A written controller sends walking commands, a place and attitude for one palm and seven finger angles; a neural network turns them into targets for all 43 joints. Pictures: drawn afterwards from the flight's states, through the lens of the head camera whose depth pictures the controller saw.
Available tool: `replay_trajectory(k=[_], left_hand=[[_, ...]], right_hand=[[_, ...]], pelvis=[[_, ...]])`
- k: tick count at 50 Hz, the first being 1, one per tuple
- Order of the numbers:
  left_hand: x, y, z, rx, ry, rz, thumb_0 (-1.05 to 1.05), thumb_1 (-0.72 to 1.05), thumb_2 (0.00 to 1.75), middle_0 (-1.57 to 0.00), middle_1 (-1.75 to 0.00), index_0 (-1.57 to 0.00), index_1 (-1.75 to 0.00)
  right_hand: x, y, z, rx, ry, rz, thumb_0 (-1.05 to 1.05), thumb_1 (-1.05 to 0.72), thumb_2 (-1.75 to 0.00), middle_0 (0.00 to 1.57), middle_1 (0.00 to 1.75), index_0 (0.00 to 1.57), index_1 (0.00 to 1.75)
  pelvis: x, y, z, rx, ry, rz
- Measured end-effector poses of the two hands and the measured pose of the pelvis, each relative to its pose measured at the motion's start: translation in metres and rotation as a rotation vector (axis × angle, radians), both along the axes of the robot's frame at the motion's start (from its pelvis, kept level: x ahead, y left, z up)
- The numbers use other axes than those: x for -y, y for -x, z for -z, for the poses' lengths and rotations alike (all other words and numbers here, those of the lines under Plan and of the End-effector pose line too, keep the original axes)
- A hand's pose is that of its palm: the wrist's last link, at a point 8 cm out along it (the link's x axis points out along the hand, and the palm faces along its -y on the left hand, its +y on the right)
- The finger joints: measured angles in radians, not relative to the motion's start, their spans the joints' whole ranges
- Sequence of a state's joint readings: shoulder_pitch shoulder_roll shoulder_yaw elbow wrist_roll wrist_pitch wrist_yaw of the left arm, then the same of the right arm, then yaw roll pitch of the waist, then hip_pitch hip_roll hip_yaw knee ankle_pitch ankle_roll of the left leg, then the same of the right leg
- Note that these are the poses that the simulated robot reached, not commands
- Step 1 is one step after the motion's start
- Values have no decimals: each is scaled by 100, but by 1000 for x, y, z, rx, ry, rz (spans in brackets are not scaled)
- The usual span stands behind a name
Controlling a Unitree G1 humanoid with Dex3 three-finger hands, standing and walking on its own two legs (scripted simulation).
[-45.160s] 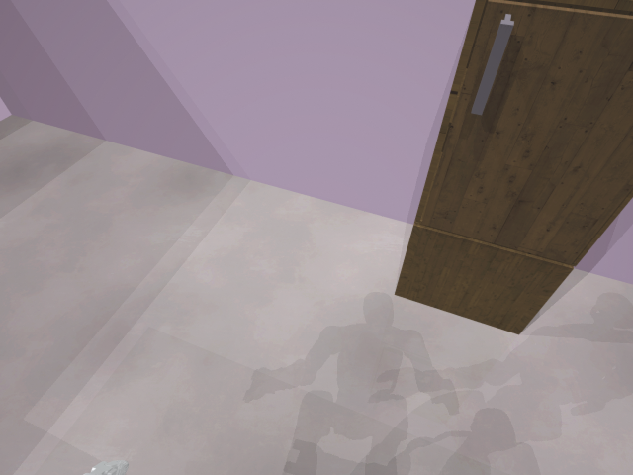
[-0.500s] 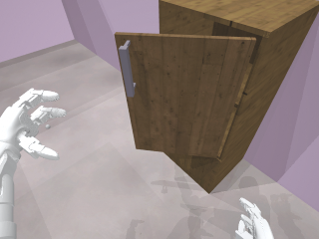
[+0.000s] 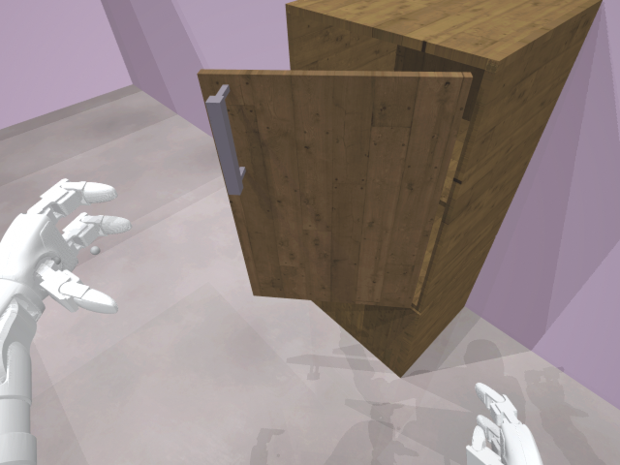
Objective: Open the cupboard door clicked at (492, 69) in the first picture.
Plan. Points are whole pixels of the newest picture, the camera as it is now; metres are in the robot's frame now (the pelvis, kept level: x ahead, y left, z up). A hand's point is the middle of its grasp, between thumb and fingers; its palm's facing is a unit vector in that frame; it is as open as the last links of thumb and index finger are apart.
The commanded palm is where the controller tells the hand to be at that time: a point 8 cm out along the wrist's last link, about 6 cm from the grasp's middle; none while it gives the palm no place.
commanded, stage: move the hooked fingers beside the handle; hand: left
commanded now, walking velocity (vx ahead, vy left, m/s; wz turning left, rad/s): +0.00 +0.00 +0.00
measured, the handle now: (230, 142) +0.56 +0.19 +0.14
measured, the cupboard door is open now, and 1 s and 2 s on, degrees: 40 40 40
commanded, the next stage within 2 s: none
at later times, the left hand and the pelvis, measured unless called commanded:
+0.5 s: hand (131, 216) +0.36 +0.26 +0.16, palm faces +0.01 -1.00 -0.04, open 14.0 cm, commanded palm +0.33 +0.31 +0.17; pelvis +0.00 +0.00 +0.00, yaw +0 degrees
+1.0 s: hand (156, 188) +0.42 +0.25 +0.16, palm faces +0.00 -1.00 -0.03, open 14.0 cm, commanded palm +0.40 +0.30 +0.16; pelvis +0.01 +0.01 +0.00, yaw -1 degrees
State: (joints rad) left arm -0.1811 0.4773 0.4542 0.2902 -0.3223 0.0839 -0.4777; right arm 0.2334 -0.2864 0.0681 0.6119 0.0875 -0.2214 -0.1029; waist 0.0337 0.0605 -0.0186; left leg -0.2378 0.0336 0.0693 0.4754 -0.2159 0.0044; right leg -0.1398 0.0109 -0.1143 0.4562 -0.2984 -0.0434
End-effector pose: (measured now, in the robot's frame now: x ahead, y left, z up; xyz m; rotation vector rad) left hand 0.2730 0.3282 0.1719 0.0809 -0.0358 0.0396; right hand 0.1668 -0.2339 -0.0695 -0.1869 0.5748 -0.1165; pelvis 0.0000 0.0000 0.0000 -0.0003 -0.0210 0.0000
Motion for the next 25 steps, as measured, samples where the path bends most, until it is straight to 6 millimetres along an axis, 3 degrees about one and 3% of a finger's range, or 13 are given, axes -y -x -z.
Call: replay_trajectory(k=[10, 25], left_hand=[[2, -5, 6, -18, 17, -4, -1, -50, 30, -30, -120, -31, -120], [15, -63, 5, -38, 37, 31, -1, -50, 30, -30, -120, -31, -120]], right_hand=[[-1, -3, 2, -11, -1, -4, 1, -90, -90, 21, 30, 20, 30], [8, 25, 13, -101, 16, 55, 1, -90, -90, 21, 30, 20, 30]], pelvis=[[1, 1, 1, -5, 1, -6], [-3, -1, 1, -36, 0, 7]])
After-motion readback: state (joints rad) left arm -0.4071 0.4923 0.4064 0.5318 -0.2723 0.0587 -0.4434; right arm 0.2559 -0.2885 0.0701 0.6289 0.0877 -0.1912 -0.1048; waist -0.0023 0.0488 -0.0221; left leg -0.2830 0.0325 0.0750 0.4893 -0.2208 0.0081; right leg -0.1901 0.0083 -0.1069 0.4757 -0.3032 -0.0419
